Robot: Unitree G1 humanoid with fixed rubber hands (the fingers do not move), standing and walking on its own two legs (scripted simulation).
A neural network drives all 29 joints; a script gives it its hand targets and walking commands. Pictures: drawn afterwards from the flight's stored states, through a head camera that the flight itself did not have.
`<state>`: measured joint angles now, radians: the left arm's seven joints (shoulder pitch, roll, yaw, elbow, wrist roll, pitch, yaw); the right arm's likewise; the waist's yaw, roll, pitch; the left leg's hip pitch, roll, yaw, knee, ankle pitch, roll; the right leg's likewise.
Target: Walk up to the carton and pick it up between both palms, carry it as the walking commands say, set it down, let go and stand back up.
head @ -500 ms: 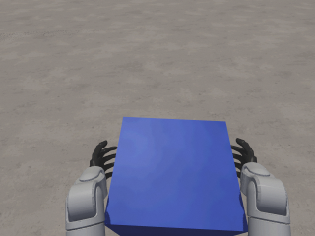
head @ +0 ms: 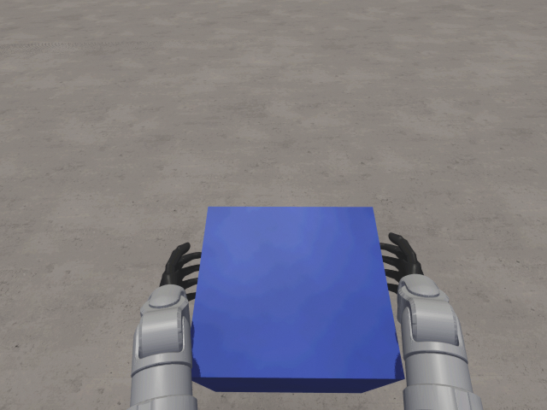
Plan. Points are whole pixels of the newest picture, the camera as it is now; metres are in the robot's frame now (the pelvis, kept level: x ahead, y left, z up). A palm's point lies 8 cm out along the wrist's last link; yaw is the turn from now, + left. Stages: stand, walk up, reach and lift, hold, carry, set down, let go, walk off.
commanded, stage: set down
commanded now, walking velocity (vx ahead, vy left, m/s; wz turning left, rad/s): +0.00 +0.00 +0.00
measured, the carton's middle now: (289, 305) +0.31 +0.03 -0.06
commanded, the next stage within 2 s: none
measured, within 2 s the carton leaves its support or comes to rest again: neither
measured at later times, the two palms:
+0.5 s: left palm (184, 306) +0.28 +0.20 -0.03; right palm (400, 301) +0.30 -0.15 -0.02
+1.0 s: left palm (199, 314) +0.31 +0.20 -0.12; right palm (386, 316) +0.33 -0.15 -0.11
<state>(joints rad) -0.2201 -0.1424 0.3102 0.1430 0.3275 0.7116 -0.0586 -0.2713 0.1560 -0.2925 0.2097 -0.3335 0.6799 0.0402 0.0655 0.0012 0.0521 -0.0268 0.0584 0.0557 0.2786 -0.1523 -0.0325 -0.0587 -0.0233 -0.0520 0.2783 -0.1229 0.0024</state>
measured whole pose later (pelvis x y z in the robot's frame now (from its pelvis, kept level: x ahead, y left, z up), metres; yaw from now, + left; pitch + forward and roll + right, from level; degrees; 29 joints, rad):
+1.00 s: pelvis -0.05 +0.01 -0.06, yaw +0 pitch +25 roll +0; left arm -0.53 -0.11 0.49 0.41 0.33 0.38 -0.10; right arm -0.56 0.14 -0.49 0.41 -0.33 0.36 0.09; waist 0.01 0.00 -0.04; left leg -0.99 0.04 0.04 0.81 -0.26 0.00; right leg -1.01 -0.06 -0.02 0.79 -0.21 0.01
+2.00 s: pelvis -0.10 +0.01 -0.23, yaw +3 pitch +45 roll -1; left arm -0.96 0.11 0.40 0.69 0.25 0.41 -0.06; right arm -0.87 0.06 -0.55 0.52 -0.22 0.40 -0.01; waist -0.03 -0.01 -0.23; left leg -1.89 -0.01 -0.03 1.50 -0.40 -0.01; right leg -1.89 0.01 0.04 1.48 -0.39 0.04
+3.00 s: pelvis -0.10 +0.01 -0.36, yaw +2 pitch +50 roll -3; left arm -1.22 0.27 0.24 0.87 0.11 0.32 0.02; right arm -1.06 -0.01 -0.54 0.63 -0.09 0.26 -0.11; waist -0.03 -0.02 -0.08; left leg -2.32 -0.03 -0.05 1.93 -0.49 -0.02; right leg -2.30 0.03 0.04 1.90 -0.48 0.07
